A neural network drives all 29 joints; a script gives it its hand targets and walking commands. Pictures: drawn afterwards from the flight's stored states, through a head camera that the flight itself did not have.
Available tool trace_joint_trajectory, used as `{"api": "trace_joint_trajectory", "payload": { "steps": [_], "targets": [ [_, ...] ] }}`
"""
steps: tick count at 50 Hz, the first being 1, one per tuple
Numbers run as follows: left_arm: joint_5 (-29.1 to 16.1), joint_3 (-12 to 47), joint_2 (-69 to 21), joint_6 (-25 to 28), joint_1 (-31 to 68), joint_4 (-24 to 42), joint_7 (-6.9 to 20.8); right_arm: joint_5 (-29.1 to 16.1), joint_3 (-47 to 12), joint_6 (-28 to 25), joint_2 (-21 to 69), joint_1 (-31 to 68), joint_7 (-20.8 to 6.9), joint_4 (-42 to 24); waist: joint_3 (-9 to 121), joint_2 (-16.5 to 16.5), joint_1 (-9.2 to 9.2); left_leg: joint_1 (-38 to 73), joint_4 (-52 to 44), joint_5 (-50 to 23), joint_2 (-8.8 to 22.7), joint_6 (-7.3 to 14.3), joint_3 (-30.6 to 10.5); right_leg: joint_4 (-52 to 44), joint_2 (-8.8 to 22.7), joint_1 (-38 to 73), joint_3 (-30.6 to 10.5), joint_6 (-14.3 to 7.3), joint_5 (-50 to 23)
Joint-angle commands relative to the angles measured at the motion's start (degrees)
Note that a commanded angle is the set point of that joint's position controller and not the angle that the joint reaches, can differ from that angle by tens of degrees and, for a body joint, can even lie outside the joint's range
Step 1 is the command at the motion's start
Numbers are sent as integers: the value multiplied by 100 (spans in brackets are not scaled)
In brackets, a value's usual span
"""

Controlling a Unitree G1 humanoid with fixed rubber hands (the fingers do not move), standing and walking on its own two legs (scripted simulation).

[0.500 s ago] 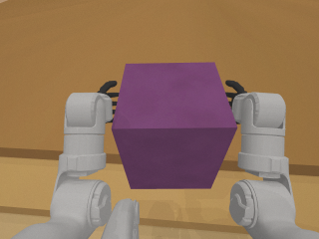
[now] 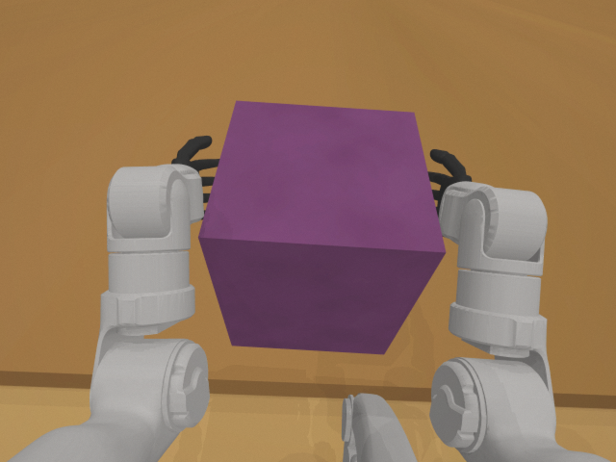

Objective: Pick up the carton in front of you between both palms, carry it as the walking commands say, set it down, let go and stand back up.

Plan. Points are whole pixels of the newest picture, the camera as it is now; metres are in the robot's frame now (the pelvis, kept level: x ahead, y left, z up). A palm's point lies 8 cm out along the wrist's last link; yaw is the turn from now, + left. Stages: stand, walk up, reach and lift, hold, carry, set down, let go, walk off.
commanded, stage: carry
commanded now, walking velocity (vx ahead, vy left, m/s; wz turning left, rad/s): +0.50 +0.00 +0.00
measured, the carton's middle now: (316, 237) +0.38 +0.00 +0.12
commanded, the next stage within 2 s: none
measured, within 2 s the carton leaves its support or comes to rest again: neither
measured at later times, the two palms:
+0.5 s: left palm (243, 46) +0.63 +0.11 +0.25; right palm (436, 54) +0.66 -0.19 +0.25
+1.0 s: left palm out of the picture +0.96 +0.14 +0.31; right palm out of the picture +0.93 -0.16 +0.31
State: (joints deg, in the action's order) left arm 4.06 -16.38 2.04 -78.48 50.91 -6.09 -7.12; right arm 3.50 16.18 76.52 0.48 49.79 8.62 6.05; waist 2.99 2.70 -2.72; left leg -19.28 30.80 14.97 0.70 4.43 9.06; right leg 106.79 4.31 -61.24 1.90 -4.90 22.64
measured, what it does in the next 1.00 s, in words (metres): climbs: right foot 0.11 m higher, then left foot 0.11 m higher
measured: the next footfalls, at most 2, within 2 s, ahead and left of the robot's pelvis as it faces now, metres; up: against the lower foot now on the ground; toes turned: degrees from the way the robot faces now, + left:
right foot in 0.22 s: +0.34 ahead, -0.15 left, +0.11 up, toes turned -7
left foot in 0.80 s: +0.71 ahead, +0.09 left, +0.21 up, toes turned +8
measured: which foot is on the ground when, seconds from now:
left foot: down 0.00-0.28, up 0.30-0.78, down 0.80-1.00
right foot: up 0.00-0.20, down 0.22-0.82, up 0.84-1.00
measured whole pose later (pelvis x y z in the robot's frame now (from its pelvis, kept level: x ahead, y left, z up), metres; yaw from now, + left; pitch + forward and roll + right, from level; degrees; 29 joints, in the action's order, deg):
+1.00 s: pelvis +0.56 +0.02 +0.17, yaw -1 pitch +4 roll +1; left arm 5.3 -18.6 0.9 -77.3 47.6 -6.3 -6.7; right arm 1.7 12.5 74.3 -0.1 47.8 9.1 9.5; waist -1.5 1.7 -5.2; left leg -35.1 45.4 14.4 0.1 6.9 11.9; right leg 94.6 0.2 -35.6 -3.8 -4.3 13.2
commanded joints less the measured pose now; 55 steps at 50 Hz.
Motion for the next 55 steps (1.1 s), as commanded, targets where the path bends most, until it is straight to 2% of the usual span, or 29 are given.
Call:
{"api": "trace_joint_trajectory", "payload": {
  "steps": [1, 5, 8, 10, 12, 13, 14, 15, 16, 17, 18, 21, 24, 28, 32, 33, 35, 36, 37, 39, 40, 41, 42, 43, 45, 47, 49, 52, 55],
  "targets": [
    [-2319, 3336, -6038, 71, 4070, -356, 1177, -2345, -3125, 92, 5577, 4150, -1594, 118, 1641, -413, -40, 2761, -1423, 685, 1580, 869, -2262, 193, 292, -2110, -30, 6, -23],
    [-2333, 3083, -6279, 204, 4141, -707, 1163, -2330, -2772, -15, 5627, 4136, -1694, 573, 1337, -1166, 83, 1725, -2106, 373, 1196, 805, -1425, -1273, 290, -881, 539, 153, -515],
    [-2570, 3187, -6582, 257, 4447, -503, 1111, -2296, -2619, -45, 5658, 4111, -1642, 671, 1369, -1563, 142, 1619, -2375, -1588, 1109, 746, -469, -3056, 282, 498, 840, 12, -600],
    [-2671, 3142, -6618, 275, 4372, -596, 1079, -2250, -2565, -33, 5658, 4052, -1557, 725, 1676, -1530, 341, 1786, -1681, -5013, 1128, 632, 25, -4172, -72, 1674, 1246, -258, -789],
    [-2720, 3062, -6620, 305, 4188, -721, 1097, -2136, -2473, -40, 5601, 3927, -1479, 750, 2499, -1792, 866, 2394, 15, -8282, 1223, 365, 167, -5204, -701, 3004, 1604, -346, -646],
    [-2767, 3101, -6690, 361, 4345, -563, 1126, -2131, -2511, -46, 5639, 4051, -1444, 646, 3124, -1141, 1131, 1977, 1775, -8124, 836, 71, 282, -6299, -819, 4585, 1246, -355, -1318],
    [-2837, 3124, -6851, 391, 4246, -471, 1177, -2021, -2532, -84, 5491, 4220, -1407, 460, 3156, -800, 1299, 576, 3226, -4977, 651, -152, -153, -7485, -272, 5823, -319, -289, -1910],
    [-2975, 3206, -6691, 497, 4505, -210, 1191, -2007, -2587, -87, 5828, 3946, -1385, 435, 3900, 1991, 878, -1794, 5786, 259, -746, -662, -502, -8221, 1581, 7730, -4029, -1438, -4553],
    [-3083, 3261, -6875, 512, 4528, 41, 1230, -1899, -2585, -123, 5688, 4113, -1323, 271, 4366, 1417, 907, -1977, 7147, 152, -508, -371, -1772, -7941, 1497, 7672, -3944, -1488, -4673],
    [-3205, 3363, -6930, 570, 4899, 562, 1251, -1923, -2669, -129, 5789, 4265, -1281, 16, 4046, 830, 882, -2420, 7515, -165, -347, -190, -1784, -7544, 1254, 7273, -3347, -1414, -3860],
    [-3281, 3487, -6964, 581, 5232, 984, 1264, -1928, -2713, -135, 5851, 4395, -1241, -214, 3576, 245, 726, -2816, 7414, -221, -103, -35, -1575, -7553, 1205, 6908, -2878, -1046, -2597],
    [-3329, 3641, -6876, 515, 5190, 1446, 1242, -1923, -2927, -89, 5608, 4413, -1114, -751, 2981, 239, 526, -3379, 7073, -105, 154, 178, -1374, -7975, 1121, 6532, -2180, -718, -970],
    [-2986, 3614, -6463, 342, 4553, 1329, 1205, -1952, -3190, -27, 5467, 4004, -1084, -812, 2781, -95, 623, -3871, 6190, 287, 266, 79, -929, -8110, 1166, 6791, -1800, -824, -1447],
    [-2578, 3468, -5869, 156, 3880, 555, 1286, -2027, -3424, 114, 5450, 3798, -1204, -203, 2346, 358, 950, -6350, 8289, 1310, 383, 191, -886, -8454, 1637, 7984, -2042, -1183, -1782],
    [-2528, 3195, -5750, 64, 4126, 109, 1430, -2132, -3307, 170, 5531, 4093, -1257, 299, 1320, 262, 565, -5760, 6631, 798, 502, 38, -226, -9366, 904, 6406, -874, -692, -664],
    [-2507, 3129, -5759, 54, 4107, -53, 1438, -2179, -3269, 170, 5617, 4104, -1250, 399, 1253, 528, 378, -5146, 5995, 530, 686, -7, -344, -9561, 811, 6026, -595, -606, -963],
    [-2428, 2886, -5793, 38, 3985, -322, 1449, -2306, -3200, 156, 5781, 4186, -1243, 555, 1245, 947, 390, -3578, 4599, 267, 620, 93, 164, -10075, 610, 5426, 269, -593, -2416],
    [-2378, 2768, -5787, 39, 3870, -526, 1444, -2347, -3126, 142, 5916, 4156, -1254, 674, 1265, 875, 349, -2852, 3844, -30, 488, 196, 335, -10057, 557, 5322, 516, -552, -3359],
    [-2312, 2660, -5802, 50, 3763, -709, 1436, -2366, -3038, 118, 6001, 4070, -1271, 855, 1434, 828, 264, -2199, 3216, -233, 190, 288, 589, -9726, 599, 5490, 632, -525, -5210],
    [-2169, 2516, -5887, 119, 3706, -880, 1418, -2395, -2913, 33, 6193, 3874, -1341, 1102, 2057, 1258, -266, -1078, 2394, -121, -347, 336, 863, -8293, 783, 6240, 757, -251, -8060],
    [-2154, 2532, -5906, 174, 3771, -778, 1407, -2516, -2909, -39, 6328, 3998, -1387, 1016, 2555, 1275, -559, -18, 1361, -293, -601, 241, 681, -6850, 667, 6358, 827, 10, -8453],
    [-2090, 2511, -5890, 248, 3918, -688, 1371, -2681, -2990, -112, 6525, 4272, -1450, 791, 2892, 817, -716, 1365, 660, 149, -343, 177, -464, -5207, 411, 5275, 491, 184, -6433],
    [-1949, 2456, -6101, 313, 3721, -646, 1344, -2789, -3064, -228, 6483, 4680, -1494, 506, 3564, -1920, -185, 2748, -587, -216, 1876, 1143, -4507, -3078, -714, 3131, 175, 545, -1214],
    [-1858, 2489, -5871, 342, 4027, -469, 1268, -2975, -3162, -265, 6775, 4679, -1546, 477, 3923, -1981, -293, 2429, -810, -306, 1732, 1391, -5190, -1524, -870, 3027, -1030, 333, -595],
    [-1923, 2589, -6096, 373, 4232, -53, 1168, -3175, -3350, -356, 6871, 5201, -1582, -421, 3255, -790, -47, 1767, -336, 270, 1566, 1080, -4028, -795, -485, 2121, -942, 38, -750],
    [-2050, 2795, -6130, 364, 4353, 333, 1070, -3192, -3435, -379, 6821, 5359, -1534, -879, 3066, -1009, 46, 1682, -371, 97, 1598, 958, -3425, -588, -300, 1634, -846, -19, -895],
    [-2106, 3036, -6099, 327, 4247, 593, 1016, -3071, -3477, -318, 6663, 4976, -1428, -1026, 3103, -600, -166, 2356, -197, -631, 1440, 952, -3011, -1040, -299, 1255, -691, -8, -527],
    [-2148, 3337, -6059, 314, 3816, 685, 1013, -2774, -3525, -227, 6263, 4364, -1317, -1173, 3101, -494, -236, 2905, -278, -1000, 1554, 1049, -2769, -2522, -170, 896, -528, 155, 324],
    [-2155, 3551, -5986, 268, 3668, 712, 1002, -2567, -3532, -99, 5890, 4036, -1347, -1076, 3087, -877, -189, 2894, -425, -1775, 1619, 1086, -2377, -3376, -48, 846, -311, 226, -174]
  ]
}}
